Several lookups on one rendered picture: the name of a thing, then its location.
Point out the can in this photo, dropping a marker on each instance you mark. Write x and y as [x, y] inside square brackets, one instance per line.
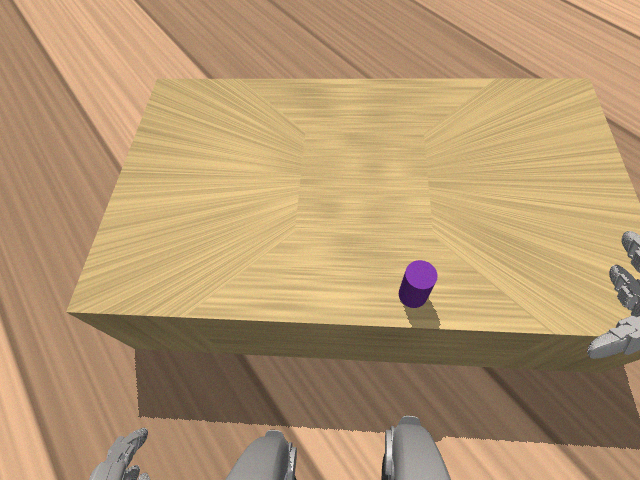
[418, 281]

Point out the left robot hand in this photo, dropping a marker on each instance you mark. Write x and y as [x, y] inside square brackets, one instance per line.
[119, 456]

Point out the right robot hand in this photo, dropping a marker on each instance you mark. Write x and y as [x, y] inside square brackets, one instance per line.
[626, 335]

